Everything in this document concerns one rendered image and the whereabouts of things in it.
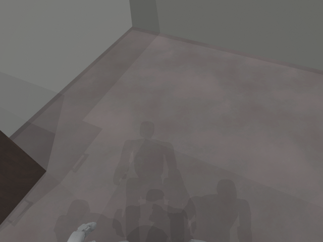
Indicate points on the robot left hand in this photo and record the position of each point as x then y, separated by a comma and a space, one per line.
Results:
83, 231

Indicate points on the cabinet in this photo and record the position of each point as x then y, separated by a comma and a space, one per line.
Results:
18, 174

